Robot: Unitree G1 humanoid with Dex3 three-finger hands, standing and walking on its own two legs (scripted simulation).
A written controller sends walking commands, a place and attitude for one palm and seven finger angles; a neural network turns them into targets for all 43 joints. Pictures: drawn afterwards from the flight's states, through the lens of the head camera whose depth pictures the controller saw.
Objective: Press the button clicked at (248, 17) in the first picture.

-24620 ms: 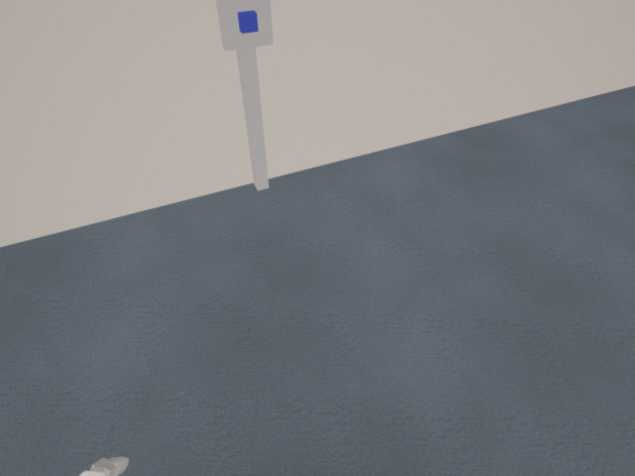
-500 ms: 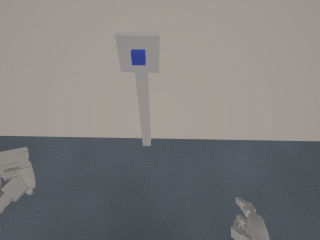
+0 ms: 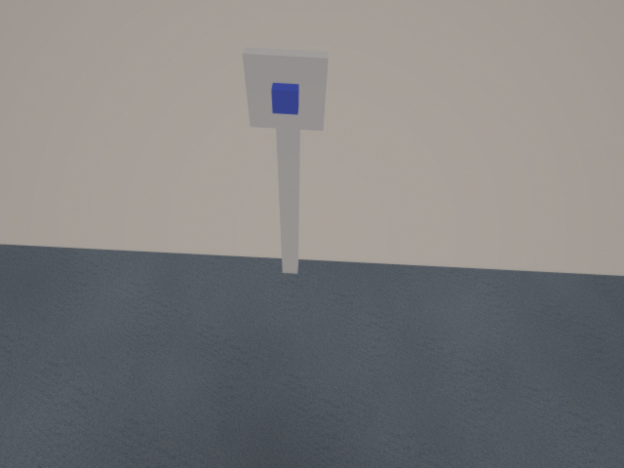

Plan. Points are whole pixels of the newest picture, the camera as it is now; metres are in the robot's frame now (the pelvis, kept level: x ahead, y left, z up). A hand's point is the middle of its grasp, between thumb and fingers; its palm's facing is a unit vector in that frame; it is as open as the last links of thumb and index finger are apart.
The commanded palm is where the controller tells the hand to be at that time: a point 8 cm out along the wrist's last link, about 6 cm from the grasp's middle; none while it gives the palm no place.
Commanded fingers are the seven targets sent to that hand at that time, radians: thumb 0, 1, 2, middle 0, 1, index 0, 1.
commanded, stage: let the arm hang, fingers relaxed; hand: left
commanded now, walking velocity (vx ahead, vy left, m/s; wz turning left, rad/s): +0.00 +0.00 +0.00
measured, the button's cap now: (285, 98) +0.84 +0.11 +0.01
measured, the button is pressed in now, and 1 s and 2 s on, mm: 0 0 0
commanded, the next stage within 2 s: stand and wait in 0.64 s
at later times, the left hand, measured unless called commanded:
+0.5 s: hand out of the picture +0.00 +0.16 -0.17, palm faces +0.00 -0.98 -0.18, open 7.3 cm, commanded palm none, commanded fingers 0.00 0.90 0.90 -0.20 -0.30 -0.20 -0.30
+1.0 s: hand out of the picture +0.01 +0.16 -0.17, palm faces +0.01 -0.98 -0.20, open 7.3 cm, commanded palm none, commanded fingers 0.00 0.90 0.90 -0.20 -0.30 -0.20 -0.30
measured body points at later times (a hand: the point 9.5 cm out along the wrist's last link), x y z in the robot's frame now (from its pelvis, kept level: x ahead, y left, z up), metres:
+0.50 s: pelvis +0.00 +0.00 +0.00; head +0.01 -0.01 +0.45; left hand +0.01 +0.21 -0.16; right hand -0.02 -0.20 -0.16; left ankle +0.03 +0.10 -0.74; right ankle +0.01 -0.11 -0.74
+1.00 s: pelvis +0.02 -0.01 +0.00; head +0.03 -0.02 +0.45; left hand +0.01 +0.21 -0.15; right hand +0.00 -0.22 -0.16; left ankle +0.03 +0.10 -0.74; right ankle +0.01 -0.11 -0.74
